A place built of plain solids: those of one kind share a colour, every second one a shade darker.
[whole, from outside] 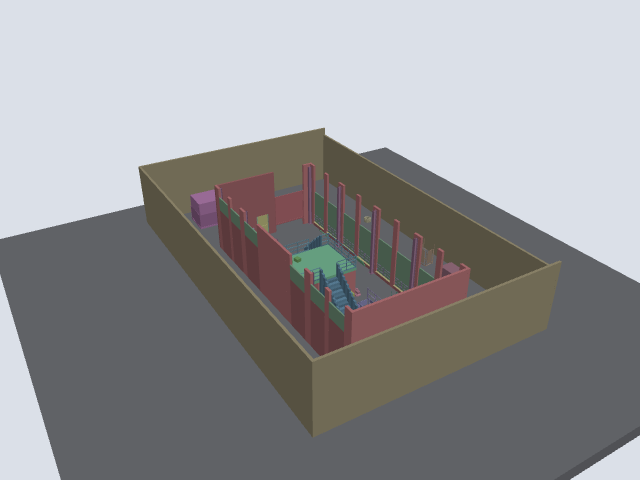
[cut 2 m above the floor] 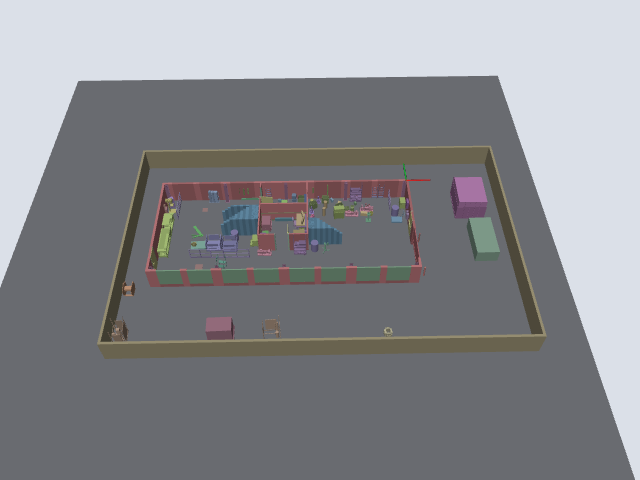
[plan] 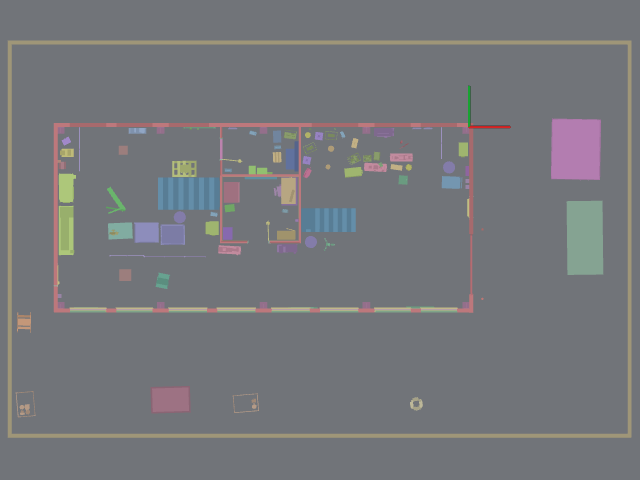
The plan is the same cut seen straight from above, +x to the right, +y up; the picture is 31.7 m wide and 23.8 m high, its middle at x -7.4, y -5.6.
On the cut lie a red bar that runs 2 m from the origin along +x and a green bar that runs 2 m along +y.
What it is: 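A firm's repair and maintenance workshop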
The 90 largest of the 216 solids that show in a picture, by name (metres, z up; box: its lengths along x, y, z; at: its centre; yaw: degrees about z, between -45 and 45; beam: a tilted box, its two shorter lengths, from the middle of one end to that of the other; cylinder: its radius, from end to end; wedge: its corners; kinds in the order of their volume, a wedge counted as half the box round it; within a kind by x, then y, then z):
{
 "yard_bound_1": {"box": [0.2, 19.7, 5.79], "at": [-22.78, -5.55, 2.85]},
 "yard_bound_2": {"box": [30.94, 0.2, 5.09], "at": [-7.42, -15.31, 2.5]},
 "yard_bound_3": {"box": [30.94, 0.2, 5.79], "at": [-7.42, 4.2, 2.85]},
 "yard_bound_4": {"box": [0.2, 19.7, 5.79], "at": [7.95, -5.55, 2.85]},
 "wall_1": {"box": [0.2, 9.4, 6.05], "at": [-20.5, -4.5, 2.98]},
 "wall_2": {"box": [0.81, 0.2, 6.05], "at": [-20.2, -9.1, 2.98]},
 "wall_3": {"box": [0.81, 0.2, 6.05], "at": [-20.2, 0.1, 2.98]},
 "wall_4": {"box": [1.81, 0.2, 4.05], "at": [-18.9, 0.1, 1.98]},
 "wall_5": {"box": [0.51, 0.2, 6.05], "at": [-17.75, -9.1, 2.98]},
 "wall_6": {"box": [0.51, 0.2, 6.05], "at": [-17.75, 0.1, 2.98]},
 "wall_7": {"box": [1.81, 0.2, 4.05], "at": [-16.6, 0.1, 1.98]},
 "wall_8": {"box": [0.81, 0.2, 6.05], "at": [-15.3, -9.1, 2.98]},
 "wall_9": {"box": [0.81, 0.2, 6.05], "at": [-15.3, 0.1, 2.98]},
 "wall_10": {"box": [2.01, 0.2, 4.05], "at": [-13.9, 0.1, 1.98]},
 "wall_11": {"box": [0.51, 0.2, 6.05], "at": [-12.75, -9.1, 2.98]},
 "wall_12": {"box": [0.61, 0.2, 6.05], "at": [-12.6, 0.1, 2.98]},
 "wall_13": {"box": [0.06, 3.36, 2.67], "at": [-12.33, -4.08, 1.28]},
 "wall_14": {"box": [0.06, 3.3, 2.55], "at": [-12.27, -4.05, 1.23]},
 "wall_15": {"box": [3.9, 0.06, 2.55], "at": [-10.35, -2.43, 1.23]},
 "wall_16": {"box": [3.9, 0.06, 2.55], "at": [-10.35, -2.37, 1.23]},
 "wall_17": {"box": [3.9, 0.2, 6.05], "at": [-10.35, 0.1, 2.98]},
 "wall_18": {"box": [0.81, 0.2, 6.05], "at": [-10.2, -9.1, 2.98]},
 "wall_19": {"box": [0.06, 3.3, 2.55], "at": [-8.43, -4.05, 1.23]},
 "wall_20": {"box": [0.06, 2.4, 2.55], "at": [-8.43, -1.2, 1.23]},
 "wall_21": {"box": [0.06, 3.36, 2.67], "at": [-8.37, -4.08, 1.28]},
 "wall_22": {"box": [0.06, 2.4, 2.67], "at": [-8.37, -1.2, 1.28]},
 "wall_23": {"box": [0.61, 0.2, 6.05], "at": [-8.1, 0.1, 2.98]},
 "wall_24": {"box": [0.51, 0.2, 6.05], "at": [-7.65, -9.1, 2.98]},
 "wall_25": {"box": [2.31, 0.2, 4.05], "at": [-6.65, 0.1, 1.98]},
 "wall_26": {"box": [0.81, 0.2, 6.05], "at": [-5.1, -9.1, 2.98]},
 "wall_27": {"box": [0.81, 0.2, 6.05], "at": [-5.1, 0.1, 2.98]},
 "wall_28": {"box": [1.81, 0.2, 4.05], "at": [-3.8, 0.1, 1.98]},
 "wall_29": {"box": [0.51, 0.2, 6.05], "at": [-2.65, -9.1, 2.98]},
 "wall_30": {"box": [0.51, 0.2, 6.05], "at": [-2.65, 0.1, 2.98]},
 "wall_31": {"box": [1.81, 0.2, 4.05], "at": [-1.5, 0.1, 1.98]},
 "wall_32": {"box": [0.81, 0.2, 6.05], "at": [-0.2, -9.1, 2.98]},
 "wall_33": {"box": [0.81, 0.2, 6.05], "at": [-0.2, 0.1, 2.98]},
 "wall_34": {"box": [0.2, 0.91, 6.05], "at": [0.1, -8.75, 2.98]},
 "wall_35": {"box": [0.2, 5.51, 6.05], "at": [0.1, -2.55, 2.98]},
 "stair_insitu_1": {"box": [3.07, 1.34, 0.26], "at": [-13.9, -3.3, 0.08]},
 "stair_insitu_2": {"box": [2.81, 1.34, 0.47], "at": [-13.78, -3.3, 0.19]},
 "stair_insitu_3": {"box": [2.56, 1.34, 0.68], "at": [-13.65, -3.3, 0.29]},
 "stair_insitu_4": {"box": [2.31, 1.34, 0.89], "at": [-13.52, -3.3, 0.4]},
 "stair_insitu_5": {"box": [2.05, 1.34, 1.1], "at": [-13.39, -3.3, 0.5]},
 "stair_insitu_6": {"box": [1.8, 1.34, 1.31], "at": [-13.27, -3.3, 0.61]},
 "stair_insitu_7": {"box": [1.54, 1.34, 1.53], "at": [-13.14, -3.3, 0.71]},
 "stair_insitu_8": {"box": [1.29, 1.34, 1.74], "at": [-13.01, -3.3, 0.82]},
 "stair_insitu_9": {"box": [1.04, 1.34, 1.95], "at": [-12.89, -3.3, 0.92]},
 "stair_insitu_10": {"box": [0.78, 1.34, 2.16], "at": [-12.76, -3.3, 1.03]},
 "stair_insitu_11": {"box": [0.53, 1.34, 2.37], "at": [-12.63, -3.3, 1.13]},
 "stair_insitu_12": {"box": [0.27, 1.34, 2.58], "at": [-12.51, -3.3, 1.24]},
 "stair_insitu_13": {"box": [0.24, 1.05, 2.58], "at": [-8.21, -4.55, 1.24]},
 "stair_insitu_14": {"box": [0.69, 1.05, 2.16], "at": [-7.99, -4.55, 1.03]},
 "stair_insitu_15": {"box": [0.92, 1.05, 1.95], "at": [-7.87, -4.55, 0.92]},
 "stair_insitu_16": {"box": [1.14, 1.05, 1.74], "at": [-7.76, -4.55, 0.82]},
 "stair_insitu_17": {"box": [1.36, 1.05, 1.53], "at": [-7.65, -4.55, 0.71]},
 "stair_insitu_18": {"box": [1.59, 1.05, 1.31], "at": [-7.54, -4.55, 0.61]},
 "stair_insitu_19": {"box": [1.81, 1.05, 1.1], "at": [-7.43, -4.55, 0.5]},
 "stair_insitu_20": {"box": [2.04, 1.05, 0.89], "at": [-7.31, -4.55, 0.4]},
 "stair_insitu_21": {"box": [2.26, 1.05, 0.68], "at": [-7.2, -4.55, 0.29]},
 "stair_insitu_22": {"box": [2.48, 1.05, 0.47], "at": [-7.09, -4.55, 0.19]},
 "stair_insitu_23": {"box": [2.71, 1.05, 0.26], "at": [-6.98, -4.55, 0.08]},
 "beyond_container_1": {"box": [2.32, 2.93, 2.59], "at": [5.29, -1.12, 1.24], "yaw": -1.0},
 "beyond_skip_1": {"box": [1.78, 3.66, 1.09], "at": [5.74, -5.49, 0.75], "yaw": 0.6},
 "beyond_oil_tank_1": {"box": [1.96, 1.32, 0.13], "at": [-14.81, -13.52, 0.01], "yaw": 1.6},
 "beyond_oil_tank_2": {"box": [1.8, 1.16, 1.4], "at": [-14.81, -13.52, 0.64], "yaw": 1.6},
 "beyond_oil_tank_3": {"box": [1.7, 1.17, 1.35], "at": [-14.8, -13.52, 0.62], "yaw": 1.6},
 "raised_floor_deck_1": {"box": [4.08, 5.82, 0.24], "at": [-10.35, -2.88, 2.62]},
 "window_pane_1": {"box": [1.8, 0.1, 3.06], "at": [-18.9, -9.15, 1.87]},
 "window_pane_2": {"box": [1.8, 0.1, 3.06], "at": [-16.6, -9.15, 1.87]},
 "window_pane_3": {"box": [1.9, 0.1, 3.06], "at": [-13.95, -9.15, 1.87]},
 "window_pane_4": {"box": [1.9, 0.1, 3.06], "at": [-11.55, -9.15, 1.87]},
 "window_pane_5": {"box": [1.9, 0.1, 3.06], "at": [-8.85, -9.15, 1.87]},
 "window_pane_6": {"box": [2.3, 0.1, 1.21], "at": [-6.65, 0.15, 4.59]},
 "window_pane_7": {"box": [1.9, 0.1, 3.06], "at": [-6.45, -9.15, 1.87]},
 "window_pane_8": {"box": [1.8, 0.1, 3.06], "at": [-3.8, -9.15, 1.87]},
 "window_pane_9": {"box": [1.8, 0.1, 3.06], "at": [-1.5, -9.15, 1.87]},
 "stillage_1": {"box": [1.2, 1.0, 0.22], "at": [-16.0, -5.23, 0.06], "yaw": 0.3},
 "stillage_2": {"box": [1.2, 1.0, 0.22], "at": [-14.7, -5.33, 0.06], "yaw": 0.5},
 "stillage_3": {"box": [1.08, 0.88, 0.37], "at": [-14.7, -5.33, 0.14], "yaw": 0.5},
 "cupboard_steel_1": {"box": [0.92, 0.45, 1.88], "at": [-9.08, -5.36, 0.89]},
 "drum_1": {"cylinder": 0.3, "from": [-14.35, -4.47, 0.0], "to": [-14.35, -4.47, 0.87]},
 "drum_2": {"cylinder": 0.3, "from": [-7.85, -5.7, 0.0], "to": [-7.85, -5.7, 0.87]},
 "drum_3": {"cylinder": 0.3, "from": [-1.0, -2.0, 0.0], "to": [-1.0, -2.0, 0.87]},
 "plant_pumps_1": {"box": [0.46, 1.04, 0.56], "at": [-8.86, -1.59, 0.23]},
 "plant_pumps_2": {"box": [0.2, 1.5, 1.35], "at": [-8.56, -1.45, 0.62]},
 "plan_chest_small_1": {"box": [0.69, 0.97, 0.95], "at": [-11.83, -3.24, 0.43]},
 "roller_shutter_1": {"box": [0.06, 2.86, 2.83], "at": [0.12, -6.8, 2.08]},
 "filing_tall_1": {"box": [0.47, 0.62, 1.37], "at": [-11.97, -5.28, 0.64]},
 "roll_cab_1": {"box": [0.85, 0.46, 0.72], "at": [-5.76, -2.24, 0.47], "yaw": 6.1}
}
